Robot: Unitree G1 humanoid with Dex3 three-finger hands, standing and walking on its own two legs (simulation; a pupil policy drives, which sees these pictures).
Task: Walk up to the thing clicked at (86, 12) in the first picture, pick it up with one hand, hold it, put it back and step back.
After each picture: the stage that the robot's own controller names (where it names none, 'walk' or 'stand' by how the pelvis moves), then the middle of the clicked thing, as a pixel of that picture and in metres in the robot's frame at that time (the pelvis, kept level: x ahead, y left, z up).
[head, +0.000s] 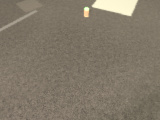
stand; (86, 12) +2.02 -0.09 -0.72
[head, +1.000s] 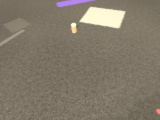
walk; (73, 28) +1.87 +0.22 -0.70
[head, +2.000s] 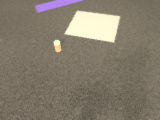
walk; (57, 46) +1.27 +0.34 -0.72
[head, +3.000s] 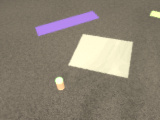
walk; (60, 83) +0.83 +0.25 -0.72
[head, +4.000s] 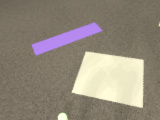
walk; out of the picture +0.49 +0.22 -0.72
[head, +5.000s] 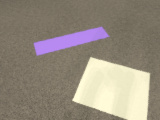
stand; out of the picture +0.39 +0.15 -0.71
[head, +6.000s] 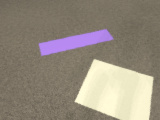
stand; out of the picture +0.40 +0.14 -0.72
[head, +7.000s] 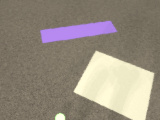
stand; out of the picture +0.42 +0.12 -0.70
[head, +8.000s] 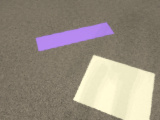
stand; out of the picture +0.34 +0.15 -0.71
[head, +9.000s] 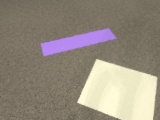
stand; out of the picture +0.38 +0.14 -0.72
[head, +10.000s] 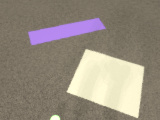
stand; out of the picture +0.40 +0.16 -0.71
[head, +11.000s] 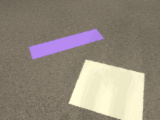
stand; out of the picture +0.39 +0.18 -0.72
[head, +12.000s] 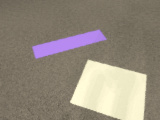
stand; out of the picture +0.40 +0.18 -0.73
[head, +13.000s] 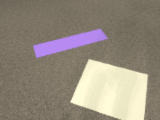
stand; out of the picture +0.40 +0.18 -0.73
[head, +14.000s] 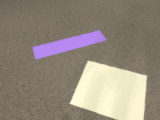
go down; out of the picture +0.40 +0.18 -0.73
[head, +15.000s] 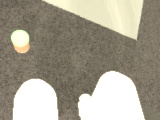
go down; (21, 42) +0.51 +0.18 -0.32
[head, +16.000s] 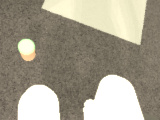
approach; (27, 50) +0.50 +0.17 -0.33
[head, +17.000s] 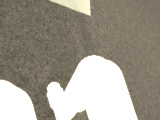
close in; out of the picture +0.51 +0.22 -0.24
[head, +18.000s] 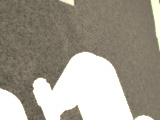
close; out of the picture +0.50 +0.24 -0.25
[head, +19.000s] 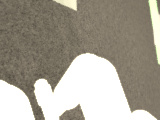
lift; out of the picture +0.46 +0.22 -0.25
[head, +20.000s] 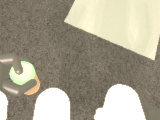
lift; (26, 79) +0.34 +0.19 -0.09
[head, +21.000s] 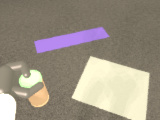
hold; (35, 89) +0.33 +0.17 +0.03
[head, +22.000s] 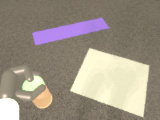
hold; (38, 93) +0.33 +0.16 -0.02
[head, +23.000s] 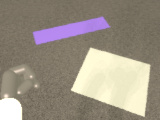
crouch; out of the picture +0.33 +0.07 -0.67
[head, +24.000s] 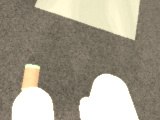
crouch; (30, 78) +0.39 +0.13 -0.37
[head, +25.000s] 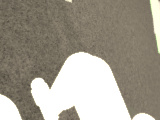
lower; out of the picture +0.38 +0.22 -0.28
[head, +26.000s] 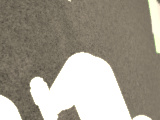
lower; out of the picture +0.37 +0.26 -0.28
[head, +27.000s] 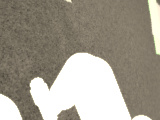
lower; out of the picture +0.37 +0.28 -0.28
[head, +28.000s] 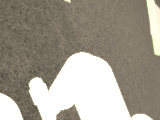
lower; out of the picture +0.37 +0.28 -0.28
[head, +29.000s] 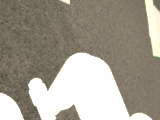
loosen; out of the picture +0.37 +0.28 -0.28
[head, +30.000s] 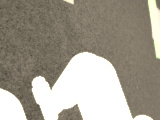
rise; out of the picture +0.38 +0.29 -0.28
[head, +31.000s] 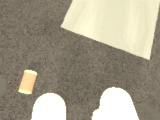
walk; (28, 82) +0.41 +0.25 -0.43
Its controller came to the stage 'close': yes
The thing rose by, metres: 0.70
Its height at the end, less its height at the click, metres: -0.02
